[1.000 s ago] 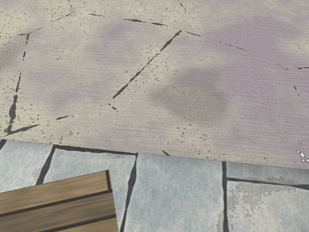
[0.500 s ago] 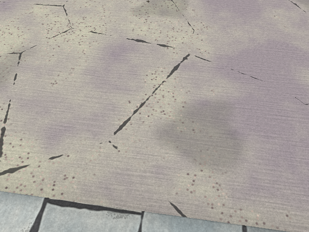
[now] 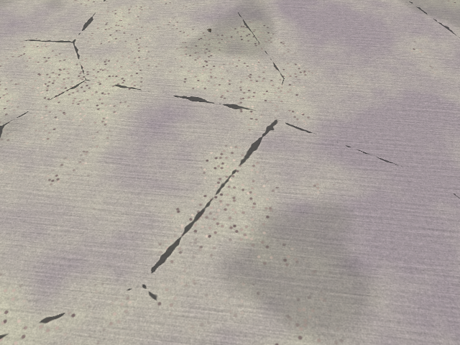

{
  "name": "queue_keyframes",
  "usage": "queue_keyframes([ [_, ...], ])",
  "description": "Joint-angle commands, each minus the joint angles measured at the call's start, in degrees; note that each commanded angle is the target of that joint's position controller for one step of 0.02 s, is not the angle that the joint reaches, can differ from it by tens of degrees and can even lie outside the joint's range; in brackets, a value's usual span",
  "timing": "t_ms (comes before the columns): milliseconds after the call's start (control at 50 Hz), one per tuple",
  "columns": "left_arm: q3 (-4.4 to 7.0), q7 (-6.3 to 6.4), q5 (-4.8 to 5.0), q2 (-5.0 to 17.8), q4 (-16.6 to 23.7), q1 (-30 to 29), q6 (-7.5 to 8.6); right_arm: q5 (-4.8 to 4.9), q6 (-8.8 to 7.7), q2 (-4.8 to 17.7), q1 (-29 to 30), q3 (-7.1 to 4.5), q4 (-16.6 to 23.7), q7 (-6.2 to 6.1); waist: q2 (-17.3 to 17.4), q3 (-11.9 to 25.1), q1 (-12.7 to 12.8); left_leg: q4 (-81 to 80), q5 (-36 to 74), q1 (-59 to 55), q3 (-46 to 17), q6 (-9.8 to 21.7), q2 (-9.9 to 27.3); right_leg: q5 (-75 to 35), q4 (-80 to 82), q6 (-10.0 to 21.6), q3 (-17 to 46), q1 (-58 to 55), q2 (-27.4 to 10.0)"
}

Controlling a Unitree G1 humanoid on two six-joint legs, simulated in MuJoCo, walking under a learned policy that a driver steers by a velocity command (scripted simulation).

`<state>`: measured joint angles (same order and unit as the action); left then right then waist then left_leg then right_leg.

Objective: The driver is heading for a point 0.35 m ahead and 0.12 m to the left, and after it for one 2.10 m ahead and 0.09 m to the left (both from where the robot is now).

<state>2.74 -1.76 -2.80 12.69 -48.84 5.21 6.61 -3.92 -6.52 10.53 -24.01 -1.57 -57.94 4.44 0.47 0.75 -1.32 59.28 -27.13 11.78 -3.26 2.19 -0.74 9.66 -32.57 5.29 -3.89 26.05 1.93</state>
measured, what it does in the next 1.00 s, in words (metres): goes down: left foot 0.14 m lower, then right foot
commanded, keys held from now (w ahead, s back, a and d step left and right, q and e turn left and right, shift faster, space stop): w+q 0.28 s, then q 0.28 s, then e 0.44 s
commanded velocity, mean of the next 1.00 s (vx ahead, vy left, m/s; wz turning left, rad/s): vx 0.25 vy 0.00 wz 0.20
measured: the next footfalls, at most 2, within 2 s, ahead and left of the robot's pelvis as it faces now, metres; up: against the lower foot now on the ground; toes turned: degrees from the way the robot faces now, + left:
left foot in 0.60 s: +0.46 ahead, +0.20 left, -0.14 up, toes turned +22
right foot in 0.98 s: +0.55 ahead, -0.02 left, -0.14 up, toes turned +9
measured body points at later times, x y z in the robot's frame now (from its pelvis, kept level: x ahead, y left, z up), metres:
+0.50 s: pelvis +0.27 +0.04 -0.04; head +0.28 +0.05 +0.41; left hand +0.11 +0.19 -0.19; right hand +0.49 -0.12 -0.16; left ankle +0.43 +0.21 -0.76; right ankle +0.08 -0.08 -0.72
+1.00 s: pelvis +0.46 +0.05 -0.15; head +0.47 +0.03 +0.30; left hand +0.54 +0.35 -0.25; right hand +0.64 -0.18 -0.28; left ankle +0.42 +0.19 -0.87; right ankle +0.51 -0.03 -0.87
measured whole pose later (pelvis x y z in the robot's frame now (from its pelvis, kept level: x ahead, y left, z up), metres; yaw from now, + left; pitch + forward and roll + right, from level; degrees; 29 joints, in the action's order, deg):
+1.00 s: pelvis +0.46 +0.05 -0.15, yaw +11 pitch +2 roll +3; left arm 4.2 2.1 -0.5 13.3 -44.4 9.0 -2.1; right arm 0.7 1.2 13.8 -6.8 -4.0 -51.1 -3.8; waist 0.4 1.7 0.6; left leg 39.3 -20.4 19.4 9.9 -1.2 4.6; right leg 18.2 -40.8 1.4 -1.9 24.8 -1.8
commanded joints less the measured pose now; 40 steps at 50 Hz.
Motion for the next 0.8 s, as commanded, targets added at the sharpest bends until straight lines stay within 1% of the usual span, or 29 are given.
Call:
queue_keyframes([
  [20, 1.35, 1.33, -0.22, 4.22, -4.54, 17.08, 0.31, -0.23, -0.99, 4.71, 1.99, -0.64, 4.53, -1.90, -1.82, 1.64, 5.46, 16.97, 7.66, 30.43, -5.14, 3.55, 5.52, 1.11, 17.77, 12.24, 25.68, -24.92, -19.66],
  [40, 0.06, 1.63, -0.37, -0.01, -4.03, 14.30, 0.08, -1.07, -0.65, 2.34, 2.99, 0.12, 4.85, -2.05, -1.43, 0.44, 3.54, 15.15, 11.86, 27.42, -5.69, 3.89, 7.32, -3.18, 19.45, 11.32, 21.83, -19.55, -19.10],
  [60, -0.62, 1.90, -0.58, -1.83, -3.12, 12.19, -0.10, -1.32, -0.06, 0.52, 2.97, 0.58, 4.86, -1.77, -1.19, 0.11, 1.84, 13.61, 13.70, 25.04, -5.40, 3.75, 8.41, -5.42, 21.01, 10.57, 18.65, -15.47, -18.33],
  [120, -0.07, 2.19, -1.38, -0.61, -3.39, 12.60, 1.38, -0.02, 0.72, 0.73, 3.04, 0.28, 5.27, -0.85, -1.54, -1.20, 1.25, 7.68, 17.38, 26.04, -4.29, 2.30, 8.41, -7.85, 23.59, 9.63, 9.59, -12.15, -15.70],
  [180, 0.16, 1.20, -3.24, 1.54, -6.45, 18.92, 1.73, -0.63, 1.50, 1.59, 8.52, -0.11, 7.74, -0.34, -1.20, -1.74, 2.73, -1.50, 27.34, 30.30, -3.13, 0.24, 8.66, -16.95, 22.99, 10.45, 4.17, -14.77, -15.96],
  [200, 0.03, 0.73, -3.31, 1.14, -7.03, 20.43, 1.72, -0.57, 1.94, 1.38, 8.93, -0.10, 7.89, -0.29, -1.55, -1.57, 2.79, -3.22, 30.33, 31.72, -2.90, -0.24, 8.67, -18.80, 22.53, 10.54, 2.89, -16.54, -16.20],
  [220, -0.08, 0.75, -4.08, 1.09, -7.61, 21.34, 1.58, -1.39, 2.15, 0.26, 6.64, 0.54, 7.11, 0.44, -1.46, -1.75, 2.30, -0.57, 35.85, 31.58, -3.12, 0.34, 9.04, -18.87, 20.24, 10.23, 1.67, -16.47, -15.89],
  [240, -0.48, 0.56, -4.06, 0.46, -7.70, 21.42, 1.54, -1.30, 2.25, 0.99, 7.39, 0.30, 7.35, 0.83, -1.01, -2.39, 2.29, -0.91, 37.72, 32.82, -2.82, 0.52, 8.71, -19.47, 19.58, 10.04, 0.59, -16.53, -15.95],
  [260, -1.46, 1.34, -4.32, -2.18, -8.78, 22.63, 1.58, -0.82, 1.80, 2.05, 10.08, 0.37, 8.38, 0.76, -0.33, -3.21, 3.33, -5.18, 43.22, 39.10, -6.59, 0.49, 9.75, -16.30, 18.03, 9.49, 1.90, -21.97, -16.80],
  [280, -2.05, 1.94, -3.45, -2.28, -8.78, 24.86, 1.81, -1.01, 1.36, 2.87, 11.78, -0.07, 8.59, 0.42, -0.99, -3.26, 4.37, -10.86, 47.54, 41.06, -5.52, 0.59, 8.49, -14.06, 16.90, 8.55, 0.42, -25.93, -15.19],
  [320, -2.82, 2.42, -3.18, -2.02, -9.91, 27.80, 1.71, -0.43, 1.42, 2.91, 15.95, -0.17, 10.15, 0.51, -2.80, -4.13, 4.92, -14.18, 50.50, 40.69, -2.26, 0.40, 8.03, -20.07, 14.09, 7.76, -0.55, -27.13, -15.23],
  [340, -3.04, 2.41, -2.98, -2.19, -9.62, 26.82, 1.83, 0.28, 1.07, 2.74, 18.18, 0.05, 10.76, 0.61, -1.62, -5.12, 4.69, -20.41, 55.25, 36.80, -1.67, 0.37, 8.39, -19.39, 13.01, 5.71, -3.68, -24.31, -12.99],
  [360, -2.90, 2.31, -2.64, -0.77, -9.40, 27.30, 1.59, 0.15, 1.37, 2.67, 19.60, 0.06, 11.33, 0.48, -1.77, -4.48, 5.47, -22.67, 57.94, 29.97, 1.68, 0.74, 7.10, -16.84, 11.33, 4.91, -5.96, -20.16, -11.04],
  [400, -3.05, 2.12, -2.52, -0.27, -10.03, 28.82, 1.26, 0.13, 2.17, 2.99, 22.00, -0.02, 12.51, 0.71, -2.70, -7.21, 5.62, -24.35, 54.60, 25.87, 3.26, 0.92, 6.85, -15.51, 9.13, 4.12, -5.54, -18.02, -12.76],
  [460, -2.61, 3.62, -0.62, 0.39, -11.97, 33.50, 0.78, -0.76, 3.46, 3.49, 26.57, 0.23, 13.28, 0.72, -0.38, -11.14, 8.18, -35.89, 47.94, 34.55, 3.39, 0.35, 9.12, -12.63, 3.65, 2.58, -3.03, -31.15, -15.51],
  [520, -2.64, 4.85, -0.10, -0.12, -12.28, 34.59, -0.60, -1.38, 3.44, 3.23, 27.14, 0.72, 11.69, 0.42, 0.35, -10.49, 8.79, -40.01, 46.41, 28.74, 5.86, 0.23, 9.01, -10.75, -0.26, 0.96, -2.84, -31.65, -15.87],
  [540, 0.68, 5.62, 6.34, 7.39, -9.23, 24.51, -3.08, 9.41, 3.96, 6.32, 27.37, -1.27, 12.99, 1.35, -0.97, -13.89, 5.84, -40.04, 42.85, 23.39, 7.30, 1.22, 2.55, -19.55, -15.06, 0.06, -5.14, -24.03, -14.26],
  [560, 0.46, 5.32, 5.91, 6.95, -8.22, 25.60, -3.80, 8.84, 3.96, 7.88, 16.66, -2.14, 9.89, 1.16, 2.15, -3.66, 1.85, -40.03, 49.75, 8.49, 10.32, 2.30, -0.31, -21.95, -29.37, -0.81, -6.98, -20.51, -12.78],
  [580, -0.10, 4.35, 5.62, 4.75, -8.26, 25.34, -3.55, 6.85, 4.23, 9.50, 5.51, -3.48, 5.98, 0.03, 2.22, 3.15, -3.30, -41.39, 61.46, -12.52, 9.41, 4.83, 0.97, -10.19, -44.40, -3.62, -8.39, -8.30, -9.29],
  [600, -0.56, 3.57, 4.84, 0.85, -7.43, 24.60, -3.01, 5.38, 4.50, 14.00, -2.07, -4.34, 2.75, -1.47, 12.58, 9.21, -5.68, -32.87, 97.22, -35.47, 0.31, 10.06, 11.61, 38.78, -70.75, -8.97, -9.86, 12.60, -1.04],
  [620, -2.23, 2.62, 6.78, -1.62, -6.10, 30.17, -1.52, 2.87, 3.62, 16.13, -5.33, -3.27, 2.18, -2.48, 14.28, 24.26, -5.64, -16.86, 124.73, -53.66, -13.67, 20.62, 26.28, 48.67, -84.49, -9.91, 5.19, 24.80, -1.11],
  [640, -1.85, 1.61, 8.57, 1.44, -5.06, 28.39, -0.62, 3.12, 4.13, 11.98, -7.44, -2.56, 1.90, -3.02, 12.83, 32.96, -8.62, -17.86, 115.32, -54.16, -17.07, 26.13, 29.27, 46.00, -81.69, -10.26, 16.49, 26.26, -2.92],
  [660, -2.12, 1.53, 8.33, 1.89, -2.65, 26.30, -1.46, 3.79, 5.19, 10.19, -1.08, -1.64, 2.89, -3.48, 5.05, 30.47, -3.81, -23.36, 80.72, -45.10, -15.12, 23.08, 26.79, 39.82, -71.39, -9.30, 15.03, 27.25, -8.51],
  [680, -2.64, 2.40, 7.68, 0.02, -2.37, 22.75, -2.58, 3.49, 5.67, 7.63, 6.38, -0.61, 5.12, -4.06, 0.95, 25.04, -1.16, -27.77, 65.60, -31.40, -16.43, 21.36, 26.98, 35.63, -68.98, -9.47, 12.44, 24.98, -11.34],
  [700, -1.39, 3.62, 6.62, 1.48, -3.15, 21.85, -3.97, 3.60, 5.23, 7.93, 11.31, -0.59, 7.37, -4.69, -4.92, 18.70, 0.55, -33.43, 54.54, -14.72, -16.71, 20.68, 28.27, 23.59, -61.78, -9.60, 12.43, 19.50, -10.60],
  [720, -0.51, 5.13, 5.06, 1.43, -3.97, 22.60, -6.64, 3.40, 4.77, 8.04, 19.31, -0.44, 8.16, -4.65, -6.89, 9.76, 5.33, -38.56, 52.73, 5.96, -11.07, 18.94, 26.12, 17.69, -53.21, -10.77, 10.90, 8.21, -10.43],
  [740, -0.77, 5.79, 3.77, -0.62, -3.03, 21.93, -7.47, 2.10, 4.47, 10.49, 21.42, -1.04, 8.37, -4.67, -2.30, 4.49, 6.96, -40.30, 52.08, 15.29, -6.02, 16.75, 22.11, 14.20, -43.88, -11.82, 9.11, 2.73, -9.45],
  [760, -0.90, 5.95, 3.23, -1.34, -2.21, 20.84, -7.37, 1.54, 4.38, 11.12, 21.17, -1.51, 8.07, -4.97, 0.59, 3.46, 7.07, -40.39, 51.53, 15.90, -1.18, 14.47, 18.72, 11.88, -33.37, -11.86, 7.78, 0.72, -9.50],
  [800, -0.40, 5.51, 3.93, 0.20, -1.18, 16.84, -6.66, 1.16, 4.39, 10.85, 19.90, -1.85, 8.16, -6.02, 4.52, 5.87, 5.80, -38.50, 51.96, 13.65, 4.25, 11.72, 15.05, 3.34, -21.84, -11.54, 5.53, -4.58, -7.73],
])
Velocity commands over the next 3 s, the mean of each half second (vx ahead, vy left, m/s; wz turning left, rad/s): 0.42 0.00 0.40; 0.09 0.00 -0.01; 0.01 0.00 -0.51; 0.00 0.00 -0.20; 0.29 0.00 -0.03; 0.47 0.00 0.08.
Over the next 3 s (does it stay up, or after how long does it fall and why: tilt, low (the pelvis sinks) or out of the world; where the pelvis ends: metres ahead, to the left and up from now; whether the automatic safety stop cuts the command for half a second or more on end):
stays up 0.93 -0.03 -0.12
